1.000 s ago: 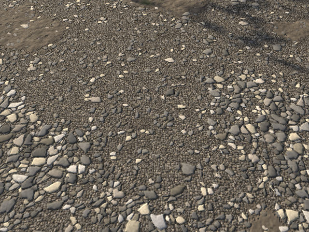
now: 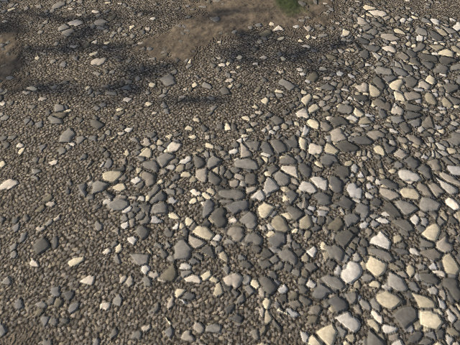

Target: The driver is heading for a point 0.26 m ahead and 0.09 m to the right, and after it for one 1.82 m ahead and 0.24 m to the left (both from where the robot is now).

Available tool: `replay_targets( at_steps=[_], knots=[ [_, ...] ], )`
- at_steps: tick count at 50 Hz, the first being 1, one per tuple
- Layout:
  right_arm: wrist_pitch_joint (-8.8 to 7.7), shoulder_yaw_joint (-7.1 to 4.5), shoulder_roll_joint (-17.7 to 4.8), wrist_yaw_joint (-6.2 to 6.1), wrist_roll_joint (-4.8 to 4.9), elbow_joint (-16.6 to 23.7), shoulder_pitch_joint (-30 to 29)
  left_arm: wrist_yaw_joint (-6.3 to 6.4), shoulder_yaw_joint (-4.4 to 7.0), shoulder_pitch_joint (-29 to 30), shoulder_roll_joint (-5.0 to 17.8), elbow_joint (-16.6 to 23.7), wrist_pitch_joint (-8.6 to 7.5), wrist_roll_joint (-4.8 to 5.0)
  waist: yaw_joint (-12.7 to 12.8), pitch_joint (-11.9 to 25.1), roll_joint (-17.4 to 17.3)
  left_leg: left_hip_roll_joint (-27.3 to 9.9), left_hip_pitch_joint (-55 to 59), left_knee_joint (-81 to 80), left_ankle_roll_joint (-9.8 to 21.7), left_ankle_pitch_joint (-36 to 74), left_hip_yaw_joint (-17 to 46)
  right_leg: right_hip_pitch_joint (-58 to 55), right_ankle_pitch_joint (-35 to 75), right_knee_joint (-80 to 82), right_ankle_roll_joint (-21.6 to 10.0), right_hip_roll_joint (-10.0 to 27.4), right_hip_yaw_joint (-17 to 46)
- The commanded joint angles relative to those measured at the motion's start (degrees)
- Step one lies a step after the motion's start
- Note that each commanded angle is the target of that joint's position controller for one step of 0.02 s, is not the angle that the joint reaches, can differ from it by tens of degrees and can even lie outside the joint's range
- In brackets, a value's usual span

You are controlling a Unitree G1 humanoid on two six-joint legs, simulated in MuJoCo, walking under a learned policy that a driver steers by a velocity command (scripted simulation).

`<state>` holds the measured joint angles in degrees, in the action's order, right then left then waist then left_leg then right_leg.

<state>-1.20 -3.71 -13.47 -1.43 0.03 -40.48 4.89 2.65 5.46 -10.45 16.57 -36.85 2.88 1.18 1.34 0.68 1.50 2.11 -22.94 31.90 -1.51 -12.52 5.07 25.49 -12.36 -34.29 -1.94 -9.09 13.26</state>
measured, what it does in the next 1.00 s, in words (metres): walks ahead: right foot, then left foot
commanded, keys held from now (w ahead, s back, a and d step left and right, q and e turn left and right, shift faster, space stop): e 0.18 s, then w+e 0.18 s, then w+q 0.64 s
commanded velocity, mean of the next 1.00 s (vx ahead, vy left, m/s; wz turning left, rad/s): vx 0.30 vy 0.00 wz -0.10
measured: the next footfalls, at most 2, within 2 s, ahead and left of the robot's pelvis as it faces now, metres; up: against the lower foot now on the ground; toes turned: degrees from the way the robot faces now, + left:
right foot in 0.46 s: +0.03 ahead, -0.15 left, +0.00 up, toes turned -17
left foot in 0.92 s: +0.41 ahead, +0.01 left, +0.00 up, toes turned -3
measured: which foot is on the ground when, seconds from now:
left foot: down 0.00-0.44, up 0.46-0.90, down 0.92-1.00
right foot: down 0.00-0.00, up 0.02-0.44, down 0.46-0.94, up 0.96-1.00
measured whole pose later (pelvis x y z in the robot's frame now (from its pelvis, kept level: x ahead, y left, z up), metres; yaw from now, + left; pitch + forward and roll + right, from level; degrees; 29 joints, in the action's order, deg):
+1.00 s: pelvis +0.27 -0.05 -0.01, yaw -1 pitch +2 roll +0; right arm -3.0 -4.0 -17.2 3.0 1.2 -37.0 6.5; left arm 0.7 3.2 -18.1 16.0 -45.3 -4.9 1.2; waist 1.0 -3.9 -0.4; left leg 5.5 -29.0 36.6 6.8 -10.1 -2.3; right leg 11.7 -27.2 -66.1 0.2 1.9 -0.5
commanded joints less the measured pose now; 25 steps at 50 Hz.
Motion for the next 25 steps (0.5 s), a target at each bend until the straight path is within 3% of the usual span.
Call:
replay_targets(
  at_steps=[1, 2, 3, 4, 5, 7, 9, 11, 14, 19, 20, 21, 22, 23, 24, 25],
  knots=[
    [-0.18, -4.39, -15.03, 0.67, -3.02, 2.55, 6.65, -0.1, 1.21, 0.09, 4.58, 7.12, -1.29, 0.66, -1.12, 6.83, -21.57, -24.17, 18.85, -14.33, 15.44, 18.32, 25.76, 15.08, -23.98, -15.02, 0.5, -1.69, -2.75],
    [-0.46, -3.9, -12.01, 0.55, -2.8, 4.49, 4.42, -0.61, 2.78, -0.77, 9.67, 6.05, -2.27, -0.71, -0.89, 7.3, -16.88, -27.41, 17.98, -13.56, 19.0, 22.65, 27.1, 16.78, -22.95, -28.55, 2.82, 2.64, -0.99],
    [-0.39, -3.18, -9.21, 0.15, -2.06, 5.43, 1.89, -0.97, 3.48, -1.88, 11.18, 4.25, -2.05, -0.35, -0.23, 6.96, -11.67, -24.12, 16.59, -11.9, 16.86, 23.97, 19.53, 15.86, -18.98, -33.56, 3.86, 3.69, -1.9],
    [-0.21, -2.71, -7.59, 0.09, -1.22, 6.06, -0.4, -0.79, 3.46, -3.15, 10.19, 2.48, -1.2, -0.17, 0.63, 5.61, -8.2, -19.69, 15.45, -10.95, 13.86, 22.78, 13.32, 15.02, -16.08, -35.77, 4.87, 4.5, -3.22],
    [-0.06, -2.54, -7.18, 0.0, -0.28, 5.96, -1.07, -0.76, 3.13, -3.28, 9.01, 2.36, -0.53, -0.37, 0.51, 4.53, -7.49, -18.15, 15.08, -10.82, 12.69, 22.47, 10.38, 15.82, -13.22, -38.09, 5.47, 5.15, -3.96],
    [0.43, -2.5, -7.76, -0.1, -0.55, 5.57, 0.12, -1.54, 2.0, -1.98, 5.57, 2.94, -0.03, 0.28, -0.15, 3.24, -8.07, -15.39, 13.87, -12.01, 12.24, 23.16, 4.6, 14.98, -9.71, -36.21, 6.28, 5.83, -7.59],
    [0.86, -2.87, -8.94, -0.32, -0.77, 4.88, 2.95, -1.76, 1.17, 1.66, 3.99, 4.48, -0.13, 0.64, -2.31, 3.44, -10.05, -15.77, 17.45, -12.68, 13.09, 23.64, 2.81, 15.75, -8.51, -30.09, 7.12, 7.11, -9.64],
    [1.03, -3.4, -10.34, -0.49, -0.42, 4.1, 5.59, -2.18, 0.6, 3.74, 3.63, 5.51, -0.33, 0.45, -4.22, 5.33, -11.06, -17.08, 19.82, -14.84, 13.26, 11.56, 2.53, 14.38, -7.62, -23.98, 6.95, 9.25, -10.79],
    [0.53, -4.09, -12.75, -0.19, 0.32, 3.45, 6.68, -2.98, 0.15, 5.92, 3.73, 6.77, -0.97, 0.25, -5.34, 4.19, -12.81, -18.91, 17.65, -18.77, 12.98, -4.75, 2.85, 10.01, -7.98, -15.87, 5.06, 10.92, -13.1],
    [-0.93, -4.29, -13.92, 1.21, 1.46, 1.66, 7.72, -4.0, 0.03, 5.31, 3.48, 6.19, -2.26, 0.14, -4.66, 1.5, -11.87, -19.67, 13.18, -18.28, 11.81, -8.22, -0.09, -1.09, -9.64, -1.79, 0.29, 10.2, -16.57],
    [-0.9, -3.93, -13.48, 1.68, 1.97, 1.14, 7.3, -4.15, -0.09, 2.57, 2.53, 4.87, -2.64, 0.07, -2.75, 1.63, -10.5, -18.67, 11.13, -16.47, 11.34, -8.11, -1.27, -6.9, -6.31, 4.8, -0.89, 9.01, -17.63],
    [-0.96, -3.36, -12.2, 2.19, 2.22, 0.65, 7.06, -4.2, -0.02, -1.49, 1.98, 2.71, -2.97, -0.15, -0.7, 2.23, -8.71, -17.07, 7.5, -13.3, 10.41, -6.98, -2.78, -15.05, -3.05, 10.64, -1.91, 7.19, -18.79],
    [-1.31, -2.22, -9.21, 2.6, 1.88, 0.54, 6.39, -3.86, 0.55, -6.93, 3.16, 0.92, -3.23, -0.18, 1.75, 4.58, -6.37, -14.77, 0.83, -7.53, 8.02, -5.87, -5.27, -26.51, -1.6, 10.93, -2.78, 8.37, -16.0],
    [-1.93, -0.24, -4.19, 3.3, 0.07, 2.47, 3.28, -3.08, 1.76, -14.67, 8.09, -0.24, -3.57, -0.63, 4.74, 7.9, 6.09, -8.9, -10.93, 12.02, 3.13, -12.53, -11.55, -38.07, 2.89, 14.03, -5.98, 21.22, 0.63],
    [-2.89, -0.66, -5.89, 3.41, 0.55, 5.4, 2.58, -2.95, 3.13, -15.36, 15.21, 0.13, -4.02, -0.81, 4.21, 5.77, 16.07, -3.57, -28.08, 26.37, 1.4, -21.69, -10.97, -40.63, -0.02, 18.06, -15.17, 33.03, 17.32],
    [-3.38, -1.84, -10.76, 3.27, 1.65, 5.11, 0.98, -3.04, 2.31, -15.53, 11.54, 0.47, -5.08, -0.82, 6.17, 4.2, 10.07, -6.82, -30.61, 34.87, 1.81, -20.76, -5.06, -36.54, -3.72, 19.02, -16.89, 33.02, 16.94]
  ],
)
Keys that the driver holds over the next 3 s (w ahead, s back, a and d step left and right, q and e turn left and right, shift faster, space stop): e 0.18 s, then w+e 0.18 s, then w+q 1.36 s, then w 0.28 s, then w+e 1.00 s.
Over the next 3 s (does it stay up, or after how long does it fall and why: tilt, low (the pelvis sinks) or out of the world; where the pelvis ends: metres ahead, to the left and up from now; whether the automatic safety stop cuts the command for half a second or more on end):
stays up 1.31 0.26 0.00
